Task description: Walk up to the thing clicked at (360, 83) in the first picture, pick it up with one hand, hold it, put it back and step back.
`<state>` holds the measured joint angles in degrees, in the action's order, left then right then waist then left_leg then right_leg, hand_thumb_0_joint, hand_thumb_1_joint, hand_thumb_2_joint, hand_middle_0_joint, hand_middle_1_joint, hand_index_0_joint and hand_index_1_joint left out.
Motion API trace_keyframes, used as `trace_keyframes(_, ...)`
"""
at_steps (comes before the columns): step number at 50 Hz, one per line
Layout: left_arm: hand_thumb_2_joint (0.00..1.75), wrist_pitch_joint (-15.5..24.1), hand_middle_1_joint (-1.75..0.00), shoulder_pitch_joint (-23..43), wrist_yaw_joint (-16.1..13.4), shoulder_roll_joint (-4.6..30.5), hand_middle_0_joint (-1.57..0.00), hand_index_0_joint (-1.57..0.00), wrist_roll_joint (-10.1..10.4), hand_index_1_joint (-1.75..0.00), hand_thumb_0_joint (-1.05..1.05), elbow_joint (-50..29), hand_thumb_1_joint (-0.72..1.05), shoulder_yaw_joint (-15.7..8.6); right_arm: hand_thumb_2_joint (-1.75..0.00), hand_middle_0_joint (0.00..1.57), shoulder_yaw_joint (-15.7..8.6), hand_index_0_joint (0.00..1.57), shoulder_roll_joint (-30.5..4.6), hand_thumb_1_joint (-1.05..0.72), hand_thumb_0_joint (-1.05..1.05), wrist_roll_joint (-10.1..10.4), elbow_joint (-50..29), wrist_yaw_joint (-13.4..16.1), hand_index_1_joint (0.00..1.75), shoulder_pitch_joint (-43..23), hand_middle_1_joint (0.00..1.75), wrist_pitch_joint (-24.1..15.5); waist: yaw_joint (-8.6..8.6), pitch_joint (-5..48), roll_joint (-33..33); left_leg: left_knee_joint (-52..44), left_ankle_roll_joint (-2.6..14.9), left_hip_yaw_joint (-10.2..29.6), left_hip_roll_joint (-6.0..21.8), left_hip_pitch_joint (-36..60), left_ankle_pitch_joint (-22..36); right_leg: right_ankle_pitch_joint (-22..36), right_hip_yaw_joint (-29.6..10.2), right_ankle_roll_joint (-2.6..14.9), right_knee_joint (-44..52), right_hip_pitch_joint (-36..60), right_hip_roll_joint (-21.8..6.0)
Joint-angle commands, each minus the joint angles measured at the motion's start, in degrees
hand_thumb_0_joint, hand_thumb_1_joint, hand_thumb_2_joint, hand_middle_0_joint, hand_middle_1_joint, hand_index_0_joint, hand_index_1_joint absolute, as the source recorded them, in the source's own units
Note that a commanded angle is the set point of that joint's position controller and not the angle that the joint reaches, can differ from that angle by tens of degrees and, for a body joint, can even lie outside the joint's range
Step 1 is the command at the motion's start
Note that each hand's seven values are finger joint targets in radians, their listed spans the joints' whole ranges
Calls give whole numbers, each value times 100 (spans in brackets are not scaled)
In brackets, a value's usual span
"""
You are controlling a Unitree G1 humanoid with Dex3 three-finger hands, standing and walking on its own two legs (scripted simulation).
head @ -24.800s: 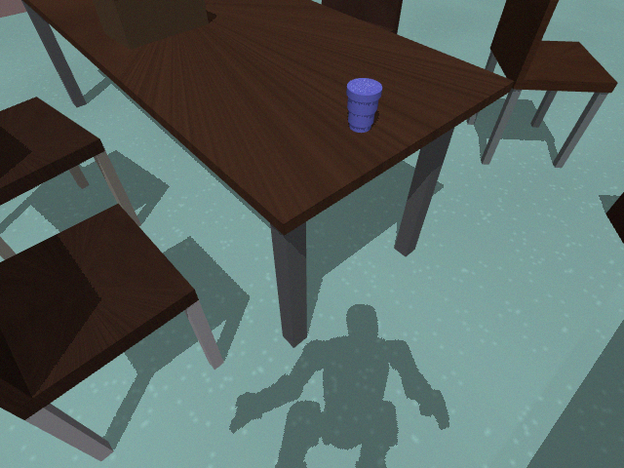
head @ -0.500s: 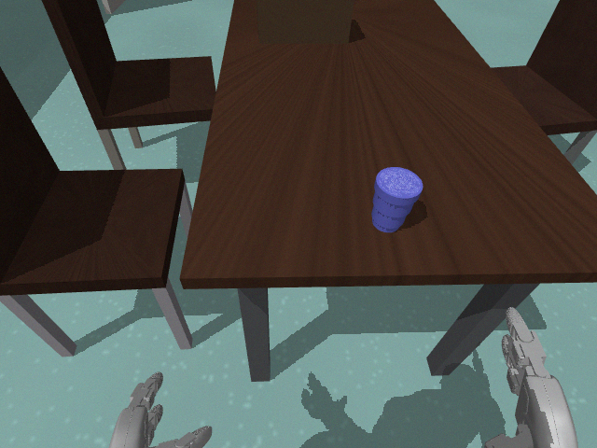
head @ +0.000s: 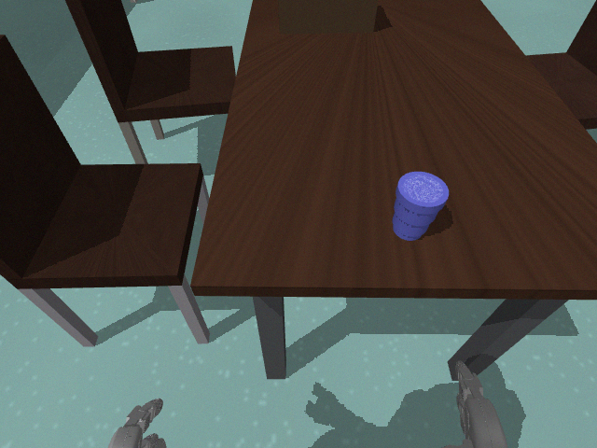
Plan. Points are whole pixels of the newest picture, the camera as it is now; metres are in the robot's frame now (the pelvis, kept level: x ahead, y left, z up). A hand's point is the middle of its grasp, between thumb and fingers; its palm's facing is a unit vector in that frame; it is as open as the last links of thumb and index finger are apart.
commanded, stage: home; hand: right
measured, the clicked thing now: (414, 210) +0.47 -0.18 +0.03
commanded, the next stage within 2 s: none
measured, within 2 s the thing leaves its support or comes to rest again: neither
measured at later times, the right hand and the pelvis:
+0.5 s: hand out of the picture +0.08 -0.26 -0.14, palm faces -0.03 +0.92 -0.39, open 17.5 cm; pelvis +0.00 +0.00 +0.00, yaw +0 degrees
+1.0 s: hand out of the picture +0.03 -0.26 -0.15, palm faces -0.05 +0.94 -0.35, open 17.5 cm; pelvis -0.02 +0.00 +0.01, yaw -1 degrees
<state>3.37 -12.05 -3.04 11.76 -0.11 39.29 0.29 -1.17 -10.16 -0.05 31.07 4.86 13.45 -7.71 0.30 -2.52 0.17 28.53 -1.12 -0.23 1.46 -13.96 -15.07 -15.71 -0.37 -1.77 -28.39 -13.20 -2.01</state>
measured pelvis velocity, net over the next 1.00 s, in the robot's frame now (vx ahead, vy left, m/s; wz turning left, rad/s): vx -0.02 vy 0.00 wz -0.01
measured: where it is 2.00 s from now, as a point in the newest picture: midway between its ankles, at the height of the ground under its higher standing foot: outside the picture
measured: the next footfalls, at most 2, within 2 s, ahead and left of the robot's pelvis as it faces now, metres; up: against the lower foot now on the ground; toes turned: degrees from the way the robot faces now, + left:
none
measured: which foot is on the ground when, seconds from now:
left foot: down 0.00-1.00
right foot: down 0.00-1.00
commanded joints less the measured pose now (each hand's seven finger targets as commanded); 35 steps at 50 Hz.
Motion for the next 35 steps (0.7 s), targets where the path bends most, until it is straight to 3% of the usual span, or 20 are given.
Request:
trace_keyframes(1, 90, 158, -30, 353, -25, 730, -20, -20, 6, -30, 0, -798, 90, -288, -5, 5, -214, 5, -561, 55, 0, 39, -903, 86, 5, -374, 5, -217, 60, 896, -25, -274, 123, -300, -188, 399, 1482, 1520, 305, 165, 330, 213, 176)
trace_keyframes(2, 90, 130, -30, 373, -40, 696, -20, -20, 5, -30, 0, -846, 90, -288, -7, 5, -229, 5, -559, 53, 0, 27, -903, 87, 6, -378, 6, -216, 48, 1081, 90, -268, 103, -287, -180, 483, 1613, 1630, 318, 186, 298, 309, 189)
trace_keyframes(4, 90, 74, -30, 328, -37, 750, -20, -20, 24, -30, 0, -795, 90, -300, -5, 5, -159, 5, -474, 55, 0, 42, -602, 76, 5, -200, 5, -127, 30, 819, 167, -308, 105, -292, -189, 386, 1434, 1455, 325, 189, 353, 211, 181)
trace_keyframes(6, 90, 28, -30, 393, -34, 697, -20, -20, 32, -30, 0, -864, 90, -279, -5, 5, -262, 5, -622, 55, 0, 43, -920, 103, 5, -493, 5, -159, 70, 950, 92, -321, 87, -262, -158, 480, 1512, 1484, 358, 196, 326, 268, 212)
trace_keyframes(9, 90, -27, -30, 410, -45, 715, -20, -20, 36, -30, 0, -878, 90, -290, -4, 5, -291, 5, -666, 57, 0, 33, -908, 124, 5, -424, 5, -123, 77, 998, 55, -327, 77, -234, -141, 527, 1551, 1496, 388, 197, 323, 293, 230)
trace_keyframes(10, 90, -50, -30, 81, 75, 1717, -20, -20, -279, -30, 0, -283, 90, -549, -6, 5, -497, 5, -2111, 54, 0, -327, 303, -63, 5, 183, 5, 77, 0, 1286, -25, 229, 236, 214, 510, 802, 3126, 2756, -163, 316, -227, 287, -328)
trace_keyframes(12, 90, -90, -30, -116, 154, 1617, -20, -20, -242, -30, 0, -146, 90, -504, -7, 6, -481, 6, -1964, 52, 0, -234, 467, -190, 6, 201, 6, 231, -41, 1625, -83, 383, 357, 210, 551, 981, 3445, 2989, -161, 346, -299, 444, -364)
trace_keyframes(13, 90, -81, -30, -69, 185, 1612, -20, -20, -196, -30, 0, -50, 90, -461, -6, 5, -384, 5, -1775, 54, 0, -183, 558, -242, 5, 67, 5, 273, -42, 1502, -151, 364, 344, 176, 498, 660, 3127, 2942, -176, 345, -255, 619, -405)
trace_keyframes(15, 90, -112, -30, 189, 240, 1589, -20, -20, -146, -30, 0, 121, 90, -386, -4, 5, -239, 5, -1702, 56, 0, -149, 789, -312, 5, -221, 5, 308, -44, 938, -16, -73, 303, 187, 467, 372, 1895, 1811, -209, 323, 13, 278, -361)
trace_keyframes(16, 90, -119, -30, 219, 254, 1613, -20, -20, -162, -30, 0, 234, 90, -362, -3, 5, -206, 5, -1757, 58, 0, -160, 939, -338, 5, -382, 5, 331, -80, 695, 13, -132, 307, 216, 442, 222, 1501, 1532, -245, 316, 142, 208, -362)
trace_keyframes(18, 90, -146, -30, 361, 262, 1698, -20, -20, -179, -30, 0, 428, 90, -333, -4, 5, -170, 5, -1840, 57, 0, -167, 1226, -386, 5, -455, 5, 381, -49, 420, -77, -339, 294, 271, 452, 97, 1119, 1094, -280, 343, 309, 136, -358)
trace_keyframes(24, 90, -184, -30, 456, 310, 1890, -20, -20, -137, -30, 0, 1041, 90, -229, -5, 5, -89, 5, -2094, 55, 0, -142, 1978, -440, 5, -619, 5, 458, -49, 300, -29, -713, 260, 371, 463, 249, 798, 666, -406, 345, 705, 247, -374)
trace_keyframes(28, 90, -185, -30, 512, 299, 2032, -20, -20, -116, -30, 0, 1400, 90, -176, -5, 5, -48, 5, -2244, 56, 0, -116, 2370, -445, 5, -648, 5, 496, -39, 402, -98, -832, 247, 405, 506, 437, 909, 791, -423, 351, 837, 447, -409)
trace_keyframes(35, 90, -219, -30, 499, 302, 2195, -20, -20, -90, -30, 0, 1858, 90, -145, -4, 5, 20, 5, -2352, 57, 0, -109, 2785, -455, 5, -549, 5, 559, -22, 104, -64, -1165, 233, 468, 480, 283, 171, 202, -513, 324, 1141, 405, -408)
